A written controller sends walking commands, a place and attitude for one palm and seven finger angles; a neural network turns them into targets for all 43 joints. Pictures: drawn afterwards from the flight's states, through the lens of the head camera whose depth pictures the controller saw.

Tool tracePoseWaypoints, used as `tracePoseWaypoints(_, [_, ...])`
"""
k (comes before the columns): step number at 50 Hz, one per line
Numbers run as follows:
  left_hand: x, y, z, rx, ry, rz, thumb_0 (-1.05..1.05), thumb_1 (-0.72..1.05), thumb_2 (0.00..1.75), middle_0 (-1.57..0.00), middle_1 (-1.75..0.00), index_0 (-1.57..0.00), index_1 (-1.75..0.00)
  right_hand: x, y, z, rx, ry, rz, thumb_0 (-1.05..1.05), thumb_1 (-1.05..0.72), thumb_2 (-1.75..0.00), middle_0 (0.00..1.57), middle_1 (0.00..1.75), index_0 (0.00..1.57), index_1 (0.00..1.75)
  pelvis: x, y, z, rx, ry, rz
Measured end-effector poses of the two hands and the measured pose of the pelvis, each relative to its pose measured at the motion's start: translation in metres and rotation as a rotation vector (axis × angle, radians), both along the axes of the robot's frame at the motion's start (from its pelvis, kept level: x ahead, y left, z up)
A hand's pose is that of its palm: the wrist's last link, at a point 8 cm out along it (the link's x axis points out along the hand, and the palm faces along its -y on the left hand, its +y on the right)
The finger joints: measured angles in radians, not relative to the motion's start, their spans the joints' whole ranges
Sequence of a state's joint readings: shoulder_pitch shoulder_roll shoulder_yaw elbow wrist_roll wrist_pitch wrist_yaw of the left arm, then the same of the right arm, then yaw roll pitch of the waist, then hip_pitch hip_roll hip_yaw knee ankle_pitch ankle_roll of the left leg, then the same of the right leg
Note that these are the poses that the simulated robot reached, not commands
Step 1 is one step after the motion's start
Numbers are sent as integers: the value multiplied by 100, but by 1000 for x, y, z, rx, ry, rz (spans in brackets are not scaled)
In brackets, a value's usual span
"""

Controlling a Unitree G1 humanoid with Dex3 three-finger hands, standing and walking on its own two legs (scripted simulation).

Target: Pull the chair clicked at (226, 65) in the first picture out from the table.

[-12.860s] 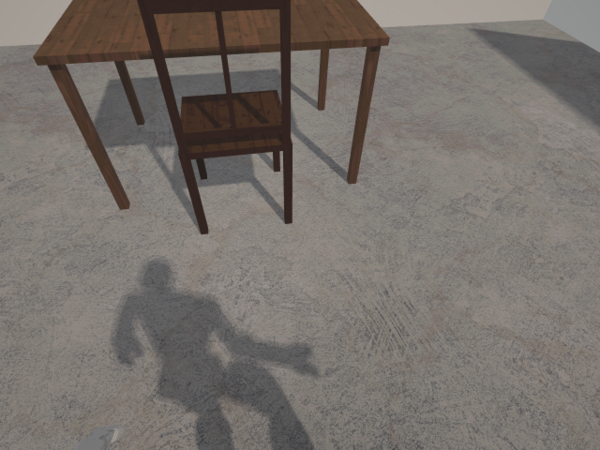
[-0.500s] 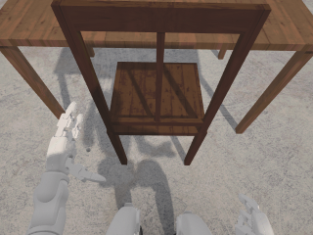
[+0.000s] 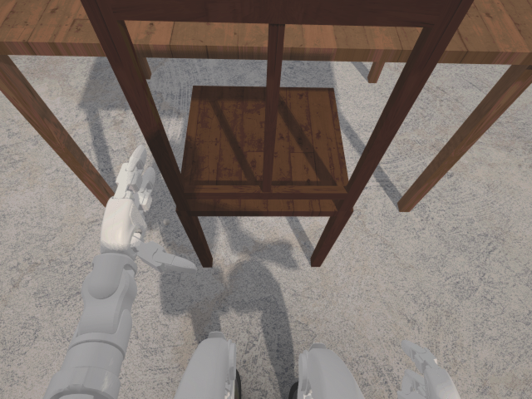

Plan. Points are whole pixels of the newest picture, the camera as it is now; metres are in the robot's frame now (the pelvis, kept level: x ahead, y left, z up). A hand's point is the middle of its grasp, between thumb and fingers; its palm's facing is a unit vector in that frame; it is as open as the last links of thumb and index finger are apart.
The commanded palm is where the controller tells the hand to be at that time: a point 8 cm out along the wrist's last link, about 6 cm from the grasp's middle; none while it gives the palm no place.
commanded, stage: aim the fingers beside a spindle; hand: left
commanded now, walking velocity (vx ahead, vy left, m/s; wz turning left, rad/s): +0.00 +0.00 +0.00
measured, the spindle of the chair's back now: (270, 130) +0.51 +0.01 +0.05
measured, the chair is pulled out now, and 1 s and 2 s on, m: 0.00 0.00 0.00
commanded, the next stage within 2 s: none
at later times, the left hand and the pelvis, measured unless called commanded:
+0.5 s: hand (169, 231) +0.34 +0.15 +0.02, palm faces +0.00 -1.00 -0.04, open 16.9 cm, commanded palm +0.33 +0.21 +0.03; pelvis +0.00 +0.00 +0.00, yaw +0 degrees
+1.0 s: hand (162, 226) +0.35 +0.16 +0.02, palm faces +0.02 -1.00 -0.05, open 16.9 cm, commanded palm +0.33 +0.21 +0.02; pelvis +0.00 -0.01 +0.00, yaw +0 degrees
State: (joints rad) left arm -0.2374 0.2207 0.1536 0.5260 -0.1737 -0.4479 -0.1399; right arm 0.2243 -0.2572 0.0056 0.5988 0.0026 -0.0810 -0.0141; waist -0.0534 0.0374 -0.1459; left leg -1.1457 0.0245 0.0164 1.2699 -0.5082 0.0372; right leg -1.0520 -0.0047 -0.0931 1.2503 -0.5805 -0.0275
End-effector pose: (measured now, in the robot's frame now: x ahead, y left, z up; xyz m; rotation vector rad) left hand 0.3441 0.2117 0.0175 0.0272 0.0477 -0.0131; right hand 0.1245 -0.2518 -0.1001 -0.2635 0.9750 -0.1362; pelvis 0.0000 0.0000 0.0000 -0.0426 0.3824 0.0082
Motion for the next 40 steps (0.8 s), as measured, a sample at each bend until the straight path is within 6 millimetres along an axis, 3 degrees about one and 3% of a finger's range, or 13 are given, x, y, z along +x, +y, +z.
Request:
tracePoseWaypoints(4, [1,-6,-4,-7,-1,1,-2,-50,30,-6,-8,-6,-8,-4,-1,-2,-3,19,-15,1,-90,-90,21,30,20,30,1,1,-1,0,4,-5])
tracePoseWaypoints(12, [-3,3,14,27,-59,38,-2,-50,30,-6,-8,-6,-8,-4,1,0,18,33,-15,1,-90,-90,21,30,20,30,4,1,3,4,-5,-8])
tracePoseWaypoints(20, [-17,-7,0,-10,7,2,-2,-50,30,-6,-8,-6,-8,8,1,5,15,0,-6,1,-90,-90,21,30,20,30,4,0,4,2,-9,-1])
tracePoseWaypoints(28, [-15,-4,14,27,-87,30,-2,-50,30,-7,-8,-6,-8,18,0,5,6,-27,23,1,-90,-90,21,30,20,30,1,-3,1,2,-16,2])
tracePoseWaypoints(33, [-5,1,5,21,-36,30,-1,-50,30,-6,-8,-6,-8,16,-1,0,14,-16,19,1,-90,-90,21,30,20,30,-1,-5,-1,2,-7,2])
tracePoseWaypoints(40, [-13,-5,1,-2,-13,9,-2,-50,30,-6,-8,-6,-8,7,-3,1,10,3,-6,1,-90,-90,21,30,20,30,2,-5,1,3,-6,-4])
